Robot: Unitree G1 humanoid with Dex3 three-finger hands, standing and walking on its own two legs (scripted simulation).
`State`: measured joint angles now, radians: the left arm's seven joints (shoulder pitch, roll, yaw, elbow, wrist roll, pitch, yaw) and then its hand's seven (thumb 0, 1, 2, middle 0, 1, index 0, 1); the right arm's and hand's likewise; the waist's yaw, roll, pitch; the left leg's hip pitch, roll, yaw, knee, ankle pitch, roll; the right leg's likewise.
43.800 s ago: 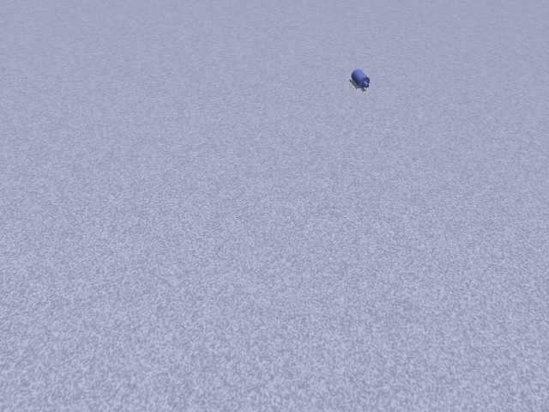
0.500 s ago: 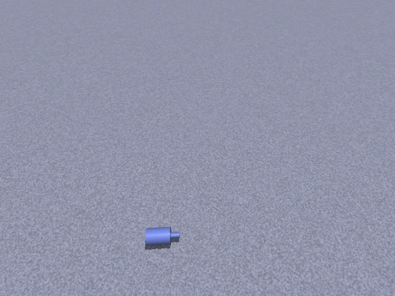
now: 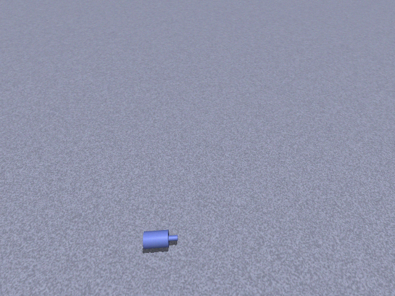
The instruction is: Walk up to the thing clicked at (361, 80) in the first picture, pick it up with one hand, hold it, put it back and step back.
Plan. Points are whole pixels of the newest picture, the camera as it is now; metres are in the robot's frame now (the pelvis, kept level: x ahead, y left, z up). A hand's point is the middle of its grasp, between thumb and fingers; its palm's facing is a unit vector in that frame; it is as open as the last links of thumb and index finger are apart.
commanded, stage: stand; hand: left
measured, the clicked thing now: (161, 238) +0.50 +0.16 -0.74
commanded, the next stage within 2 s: none
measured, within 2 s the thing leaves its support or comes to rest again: neither
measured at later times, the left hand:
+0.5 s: hand out of the picture +0.07 +0.25 -0.15, palm faces -0.03 -0.94 -0.34, open 7.4 cm
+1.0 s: hand out of the picture +0.08 +0.24 -0.15, palm faces -0.03 -0.94 -0.35, open 7.4 cm
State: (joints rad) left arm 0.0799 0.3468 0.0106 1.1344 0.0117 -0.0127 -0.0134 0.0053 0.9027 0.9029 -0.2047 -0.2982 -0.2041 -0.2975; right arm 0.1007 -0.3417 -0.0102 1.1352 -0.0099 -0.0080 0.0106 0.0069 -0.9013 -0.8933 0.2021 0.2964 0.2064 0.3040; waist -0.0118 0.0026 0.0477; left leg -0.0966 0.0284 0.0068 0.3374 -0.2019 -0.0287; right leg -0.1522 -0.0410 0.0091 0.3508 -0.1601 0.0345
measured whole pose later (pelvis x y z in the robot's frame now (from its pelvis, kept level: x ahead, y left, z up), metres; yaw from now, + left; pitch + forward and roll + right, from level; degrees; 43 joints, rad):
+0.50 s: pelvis +0.00 -0.01 +0.00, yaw +0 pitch -2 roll +0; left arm 0.11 0.35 0.00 1.13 0.01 -0.01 -0.01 0.01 0.90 0.90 -0.21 -0.30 -0.20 -0.30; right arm 0.11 -0.35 -0.01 1.13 -0.01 0.00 0.01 0.01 -0.90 -0.89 0.20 0.30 0.21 0.30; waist 0.00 0.01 0.06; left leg -0.09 0.04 0.00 0.32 -0.19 -0.04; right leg -0.14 -0.03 0.00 0.34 -0.16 0.02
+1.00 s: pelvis +0.00 -0.01 +0.00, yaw +0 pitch -2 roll +0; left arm 0.11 0.35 0.00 1.12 0.01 -0.01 -0.01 0.01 0.90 0.90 -0.21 -0.30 -0.20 -0.30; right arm 0.12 -0.35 -0.01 1.12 -0.01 0.00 0.01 0.01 -0.90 -0.89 0.20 0.30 0.21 0.30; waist -0.01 0.01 0.05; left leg -0.08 0.05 0.00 0.32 -0.20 -0.05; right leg -0.15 -0.02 0.00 0.35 -0.17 0.01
